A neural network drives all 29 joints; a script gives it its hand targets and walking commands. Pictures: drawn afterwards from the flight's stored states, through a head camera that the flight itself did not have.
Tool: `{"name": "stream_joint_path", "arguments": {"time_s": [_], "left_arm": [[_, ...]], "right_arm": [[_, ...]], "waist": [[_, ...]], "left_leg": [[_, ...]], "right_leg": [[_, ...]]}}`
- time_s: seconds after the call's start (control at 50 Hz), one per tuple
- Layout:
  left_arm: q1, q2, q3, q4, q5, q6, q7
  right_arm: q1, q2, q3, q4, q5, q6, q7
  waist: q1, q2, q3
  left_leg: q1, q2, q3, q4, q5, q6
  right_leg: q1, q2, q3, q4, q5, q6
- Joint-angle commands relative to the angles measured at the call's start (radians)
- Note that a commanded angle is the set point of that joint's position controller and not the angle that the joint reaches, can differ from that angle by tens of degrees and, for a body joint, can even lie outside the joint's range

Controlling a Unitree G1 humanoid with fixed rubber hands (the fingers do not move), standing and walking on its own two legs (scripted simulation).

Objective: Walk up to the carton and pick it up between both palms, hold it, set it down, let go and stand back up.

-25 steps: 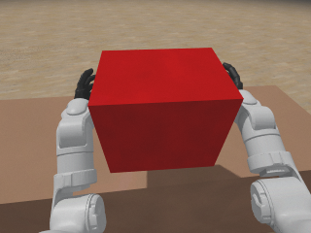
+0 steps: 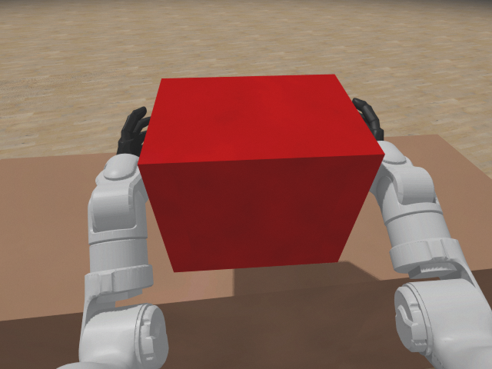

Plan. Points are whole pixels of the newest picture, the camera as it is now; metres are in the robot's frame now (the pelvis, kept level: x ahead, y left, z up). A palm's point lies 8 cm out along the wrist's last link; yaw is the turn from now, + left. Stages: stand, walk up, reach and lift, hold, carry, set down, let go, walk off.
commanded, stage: hold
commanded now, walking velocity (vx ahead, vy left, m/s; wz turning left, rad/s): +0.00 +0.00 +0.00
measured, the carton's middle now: (253, 174) +0.35 +0.00 +0.19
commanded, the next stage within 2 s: none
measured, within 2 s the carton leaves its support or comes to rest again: neither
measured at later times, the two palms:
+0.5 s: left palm (133, 159) +0.36 +0.19 +0.22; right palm (368, 146) +0.36 -0.17 +0.23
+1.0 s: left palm (131, 158) +0.36 +0.19 +0.22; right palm (367, 144) +0.37 -0.17 +0.23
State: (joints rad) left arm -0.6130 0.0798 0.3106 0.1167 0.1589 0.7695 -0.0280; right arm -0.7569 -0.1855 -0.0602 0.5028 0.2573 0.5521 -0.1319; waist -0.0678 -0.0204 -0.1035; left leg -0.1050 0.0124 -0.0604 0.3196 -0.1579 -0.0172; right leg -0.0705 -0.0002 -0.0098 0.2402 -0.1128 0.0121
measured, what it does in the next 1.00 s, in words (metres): stands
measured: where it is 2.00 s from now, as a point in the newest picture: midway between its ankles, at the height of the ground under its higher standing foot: outside the picture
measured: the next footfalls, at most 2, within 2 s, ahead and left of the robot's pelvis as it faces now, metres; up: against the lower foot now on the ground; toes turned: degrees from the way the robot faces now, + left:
none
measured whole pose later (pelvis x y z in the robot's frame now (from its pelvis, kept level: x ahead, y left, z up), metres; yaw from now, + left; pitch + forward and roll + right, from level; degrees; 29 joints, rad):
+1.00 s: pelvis +0.00 +0.00 +0.00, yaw +1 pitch -3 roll -1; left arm -0.63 0.08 0.32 0.17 0.15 0.74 -0.03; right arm -0.78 -0.18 -0.07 0.53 0.25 0.54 -0.13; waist -0.08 -0.02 -0.12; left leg -0.13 0.01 -0.07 0.34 -0.16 -0.02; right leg -0.08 0.00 -0.01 0.25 -0.12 0.01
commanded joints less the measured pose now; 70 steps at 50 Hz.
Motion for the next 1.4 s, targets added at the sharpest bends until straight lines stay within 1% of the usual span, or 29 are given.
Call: {"name": "stream_joint_path", "arguments": {"time_s": [0.0, 0.2, 0.22, 0.26, 0.3, 0.4, 0.44, 0.5, 0.52, 0.58, 0.64, 0.66, 0.7, 0.72, 0.78, 0.84, 0.86, 0.88, 0.9, 0.98, 1.06, 1.08, 1.14, 1.22, 1.24, 1.3, 1.32, 1.36, 1.38], "left_arm": [[-0.722, -0.511, -0.479, -0.137, -0.151, -0.063, -0.162], [-0.726, -0.517, -0.482, -0.138, -0.154, -0.067, -0.16], [-0.698, -0.524, -0.456, -0.087, -0.152, -0.068, -0.165], [-0.73, -0.532, -0.483, -0.171, -0.177, -0.087, -0.165], [-0.729, -0.515, -0.457, -0.112, -0.159, -0.078, -0.166], [-0.749, -0.535, -0.476, -0.122, -0.16, -0.087, -0.158], [-0.749, -0.545, -0.492, -0.124, -0.169, -0.089, -0.148], [-0.726, -0.515, -0.453, -0.078, -0.154, -0.087, -0.149], [-0.735, -0.506, -0.45, -0.066, -0.15, -0.088, -0.154], [-0.747, -0.526, -0.477, -0.148, -0.172, -0.087, -0.154], [-0.748, -0.517, -0.465, -0.105, -0.159, -0.085, -0.15], [-0.764, -0.527, -0.466, -0.118, -0.158, -0.09, -0.149], [-0.755, -0.524, -0.474, -0.134, -0.175, -0.098, -0.147], [-0.76, -0.536, -0.498, -0.139, -0.186, -0.101, -0.145], [-0.738, -0.534, -0.477, -0.095, -0.162, -0.091, -0.151], [-0.724, -0.521, -0.447, -0.052, -0.15, -0.084, -0.159], [-0.794, -0.546, -0.505, -0.169, -0.184, -0.098, -0.152], [-0.783, -0.544, -0.483, -0.123, -0.167, -0.092, -0.145], [-0.79, -0.543, -0.487, -0.134, -0.181, -0.093, -0.146], [-0.771, -0.535, -0.479, -0.112, -0.16, -0.093, -0.149], [-0.768, -0.513, -0.439, -0.06, -0.156, -0.093, -0.154], [-0.773, -0.525, -0.448, -0.082, -0.165, -0.099, -0.155], [-0.771, -0.525, -0.463, -0.112, -0.169, -0.096, -0.153], [-0.756, -0.52, -0.446, -0.06, -0.157, -0.088, -0.153], [-0.782, -0.528, -0.469, -0.116, -0.172, -0.096, -0.15], [-0.755, -0.513, -0.442, -0.065, -0.15, -0.084, -0.155], [-0.738, -0.518, -0.461, -0.105, -0.169, -0.088, -0.159], [-0.747, -0.506, -0.433, -0.07, -0.156, -0.085, -0.165], [-0.742, -0.519, -0.498, -0.167, -0.165, -0.084, -0.163]], "right_arm": [[-0.738, 0.592, 0.342, -0.332, 0.134, -0.069, 0.126], [-0.74, 0.591, 0.342, -0.331, 0.14, -0.073, 0.126], [-0.736, 0.584, 0.326, -0.345, 0.132, -0.075, 0.125], [-0.746, 0.61, 0.362, -0.394, 0.152, -0.08, 0.12], [-0.737, 0.585, 0.342, -0.321, 0.133, -0.064, 0.12], [-0.745, 0.593, 0.325, -0.321, 0.139, -0.078, 0.133], [-0.779, 0.576, 0.344, -0.365, 0.143, -0.087, 0.134], [-0.746, 0.584, 0.327, -0.293, 0.127, -0.073, 0.133], [-0.723, 0.577, 0.315, -0.249, 0.12, -0.072, 0.133], [-0.753, 0.595, 0.342, -0.33, 0.151, -0.079, 0.129], [-0.742, 0.598, 0.329, -0.293, 0.144, -0.073, 0.129], [-0.767, 0.613, 0.34, -0.314, 0.149, -0.079, 0.133], [-0.768, 0.622, 0.36, -0.344, 0.16, -0.084, 0.13], [-0.759, 0.624, 0.353, -0.363, 0.154, -0.084, 0.124], [-0.734, 0.584, 0.331, -0.306, 0.137, -0.07, 0.122], [-0.739, 0.602, 0.323, -0.282, 0.125, -0.069, 0.133], [-0.765, 0.62, 0.341, -0.324, 0.141, -0.079, 0.137], [-0.756, 0.6, 0.322, -0.297, 0.135, -0.076, 0.136], [-0.764, 0.6, 0.32, -0.306, 0.133, -0.073, 0.135], [-0.728, 0.592, 0.33, -0.27, 0.135, -0.067, 0.135], [-0.773, 0.603, 0.316, -0.265, 0.133, -0.073, 0.136], [-0.79, 0.627, 0.338, -0.308, 0.14, -0.081, 0.136], [-0.78, 0.617, 0.353, -0.322, 0.15, -0.075, 0.125], [-0.767, 0.612, 0.337, -0.282, 0.143, -0.069, 0.127], [-0.792, 0.615, 0.35, -0.316, 0.157, -0.076, 0.13], [-0.766, 0.609, 0.339, -0.279, 0.138, -0.067, 0.125], [-0.761, 0.627, 0.357, -0.328, 0.156, -0.071, 0.118], [-0.768, 0.604, 0.334, -0.297, 0.145, -0.06, 0.114], [-0.682, 0.593, 0.337, -0.301, 0.154, -0.061, 0.114]], "waist": [[-0.006, 0.042, -0.357], [-0.007, 0.048, -0.362], [-0.012, 0.043, -0.351], [-0.009, 0.032, -0.438], [-0.016, 0.022, -0.35], [-0.022, 0.08, -0.383], [-0.01, 0.072, -0.42], [-0.007, 0.023, -0.341], [-0.017, 0.036, -0.306], [-0.013, 0.062, -0.413], [-0.017, 0.066, -0.353], [0.002, 0.059, -0.364], [0.004, 0.039, -0.418], [-0.02, 0.053, -0.442], [-0.026, 0.066, -0.354], [-0.011, 0.042, -0.307], [-0.02, 0.067, -0.416], [-0.018, 0.089, -0.37], [-0.028, 0.06, -0.404], [-0.019, 0.083, -0.364], [-0.004, 0.031, -0.354], [0.0, 0.012, -0.386], [-0.001, 0.024, -0.418], [-0.003, 0.044, -0.353], [0.006, 0.043, -0.406], [-0.009, 0.038, -0.352], [-0.008, 0.011, -0.418], [-0.01, 0.028, -0.375], [-0.039, 0.076, -0.376]], "left_leg": [[0.032, -0.065, 0.049, -0.032, 0.193, -0.02], [0.041, -0.064, 0.046, -0.026, 0.214, -0.024], [0.017, -0.064, 0.053, -0.021, 0.217, -0.03], [0.026, -0.072, 0.049, -0.002, 0.264, -0.029], [0.013, -0.067, 0.043, -0.025, 0.202, -0.028], [0.022, -0.059, 0.045, -0.024, 0.212, -0.041], [0.052, -0.065, 0.04, -0.002, 0.255, -0.045], [0.024, -0.066, 0.045, -0.024, 0.19, -0.026], [0.007, -0.063, 0.047, -0.037, 0.155, -0.026], [0.045, -0.063, 0.04, -0.01, 0.256, -0.031], [0.021, -0.066, 0.048, -0.025, 0.179, -0.035], [0.016, -0.069, 0.046, -0.024, 0.193, -0.028], [0.028, -0.068, 0.043, -0.014, 0.228, -0.021], [0.041, -0.067, 0.038, 0.001, 0.25, -0.025], [0.029, -0.063, 0.042, -0.018, 0.189, -0.038], [-0.007, -0.062, 0.044, -0.036, 0.14, -0.024], [0.015, -0.057, 0.031, -0.027, 0.197, -0.029], [0.013, -0.056, 0.032, -0.02, 0.209, -0.04], [0.028, -0.061, 0.039, -0.015, 0.209, -0.035], [0.029, -0.061, 0.034, -0.03, 0.201, -0.04], [0.003, -0.063, 0.042, -0.036, 0.146, -0.018], [0.001, -0.066, 0.04, -0.027, 0.178, -0.014], [0.021, -0.072, 0.045, -0.008, 0.227, -0.024], [-0.014, -0.068, 0.046, -0.032, 0.161, -0.021], [0.003, -0.062, 0.044, -0.022, 0.199, -0.023], [-0.004, -0.069, 0.05, -0.028, 0.174, -0.023], [0.015, -0.075, 0.047, -0.014, 0.213, -0.014], [0.002, -0.07, 0.041, -0.023, 0.191, -0.022], [0.04, -0.068, 0.039, -0.018, 0.248, -0.04]], "right_leg": [[0.167, 0.058, -0.004, 0.006, 0.152, 0.002], [0.162, 0.061, -0.006, 0.007, 0.156, 0.001], [0.174, 0.063, -0.01, 0.013, 0.165, 0.004], [0.219, 0.063, -0.001, 0.036, 0.249, 0.01], [0.195, 0.059, -0.002, 0.021, 0.189, 0.003], [0.175, 0.063, -0.007, 0.024, 0.167, -0.003], [0.157, 0.068, -0.014, 0.026, 0.186, -0.001], [0.159, 0.063, -0.007, 0.017, 0.152, 0.005], [0.145, 0.056, -0.01, 0.012, 0.118, 0.006], [0.195, 0.061, -0.008, 0.034, 0.214, 0.003], [0.164, 0.062, -0.009, 0.016, 0.142, 0.002], [0.154, 0.061, -0.009, 0.021, 0.151, 0.001], [0.183, 0.064, -0.005, 0.029, 0.199, 0.01], [0.189, 0.061, 0.0, 0.035, 0.232, 0.007], [0.133, 0.065, -0.006, 0.015, 0.143, 0.002], [0.143, 0.06, -0.009, 0.01, 0.107, -0.001], [0.163, 0.064, -0.006, 0.028, 0.153, -0.004], [0.155, 0.065, -0.013, 0.025, 0.142, -0.006], [0.165, 0.067, -0.008, 0.02, 0.159, -0.002], [0.15, 0.063, -0.007, 0.022, 0.157, -0.002], [0.147, 0.06, -0.008, 0.008, 0.108, 0.002], [0.176, 0.059, -0.006, 0.02, 0.159, 0.003], [0.204, 0.063, -0.004, 0.033, 0.213, 0.011], [0.179, 0.057, 0.003, 0.018, 0.149, 0.003], [0.18, 0.065, -0.005, 0.031, 0.165, 0.004], [0.172, 0.058, 0.001, 0.018, 0.17, 0.011], [0.212, 0.055, 0.006, 0.035, 0.245, 0.018], [0.197, 0.059, 0.002, 0.031, 0.212, 0.012], [0.187, 0.059, 0.007, 0.027, 0.239, 0.004]]}}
